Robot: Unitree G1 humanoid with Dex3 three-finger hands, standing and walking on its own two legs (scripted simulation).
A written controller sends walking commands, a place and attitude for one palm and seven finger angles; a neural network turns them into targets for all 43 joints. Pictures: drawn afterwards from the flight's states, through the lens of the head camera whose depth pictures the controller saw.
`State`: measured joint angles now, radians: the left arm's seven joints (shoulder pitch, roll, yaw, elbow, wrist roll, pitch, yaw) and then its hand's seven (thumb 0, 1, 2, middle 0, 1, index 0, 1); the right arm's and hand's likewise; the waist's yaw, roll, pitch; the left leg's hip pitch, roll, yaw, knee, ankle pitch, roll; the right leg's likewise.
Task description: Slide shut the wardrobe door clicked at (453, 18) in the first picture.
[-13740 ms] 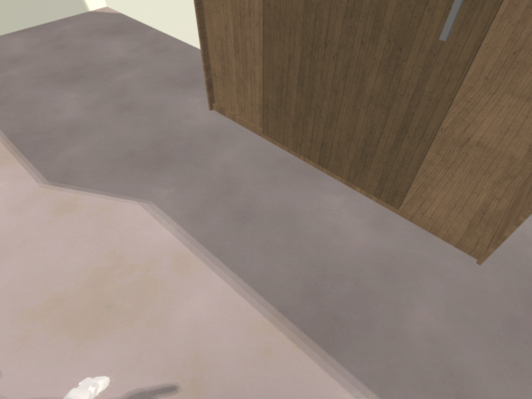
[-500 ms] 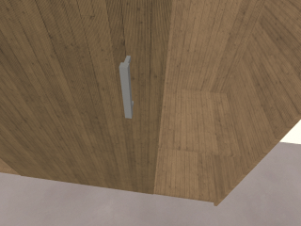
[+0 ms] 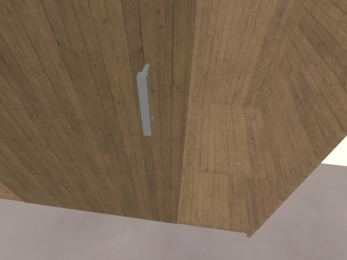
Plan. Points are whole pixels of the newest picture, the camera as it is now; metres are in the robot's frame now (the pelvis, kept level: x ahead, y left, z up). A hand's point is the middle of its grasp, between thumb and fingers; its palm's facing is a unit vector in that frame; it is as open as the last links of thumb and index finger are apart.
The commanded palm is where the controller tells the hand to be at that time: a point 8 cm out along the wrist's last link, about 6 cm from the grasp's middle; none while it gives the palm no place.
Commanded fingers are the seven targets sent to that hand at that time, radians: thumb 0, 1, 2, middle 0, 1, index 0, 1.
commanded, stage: raise the hand with hooked fingers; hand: left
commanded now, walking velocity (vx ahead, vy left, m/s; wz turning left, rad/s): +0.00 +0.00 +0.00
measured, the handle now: (147, 102) +0.43 +0.10 +0.15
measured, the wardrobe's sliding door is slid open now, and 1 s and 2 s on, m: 0.39 0.39 0.39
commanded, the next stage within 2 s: none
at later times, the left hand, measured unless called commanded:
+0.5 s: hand (112, 241) +0.16 +0.15 +0.00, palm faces -0.11 -0.99 +0.00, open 8.4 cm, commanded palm +0.12 +0.23 -0.01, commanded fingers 0.00 0.41 0.69 -0.23 -0.62 -0.23 -0.62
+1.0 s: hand (70, 210) +0.19 +0.22 +0.07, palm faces +0.02 -1.00 -0.08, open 11.5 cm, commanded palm +0.16 +0.26 +0.07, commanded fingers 0.00 -0.17 0.44 -0.28 -0.99 -0.28 -0.99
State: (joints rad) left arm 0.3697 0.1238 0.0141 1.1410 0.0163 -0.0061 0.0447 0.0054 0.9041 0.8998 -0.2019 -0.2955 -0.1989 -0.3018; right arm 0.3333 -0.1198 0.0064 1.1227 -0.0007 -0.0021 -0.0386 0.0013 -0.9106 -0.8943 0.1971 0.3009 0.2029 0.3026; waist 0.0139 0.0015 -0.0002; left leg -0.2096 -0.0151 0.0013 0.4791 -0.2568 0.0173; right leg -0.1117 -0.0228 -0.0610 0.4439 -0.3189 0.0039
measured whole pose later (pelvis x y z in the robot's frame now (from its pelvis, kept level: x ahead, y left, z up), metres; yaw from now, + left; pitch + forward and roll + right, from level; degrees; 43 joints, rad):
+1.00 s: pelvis -0.04 -0.01 -0.03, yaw -2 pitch +4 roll -1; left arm 0.33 0.33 0.35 -0.02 -0.38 -0.18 -0.34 0.01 0.05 0.54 -0.27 -0.84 -0.26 -0.85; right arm 0.31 -0.23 0.03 0.64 0.05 -0.26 -0.09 0.01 -0.90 -0.89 0.20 0.30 0.21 0.30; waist -0.03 0.05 -0.08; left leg -0.51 0.04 0.00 0.78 -0.34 0.00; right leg -0.42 0.02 -0.05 0.75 -0.40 -0.02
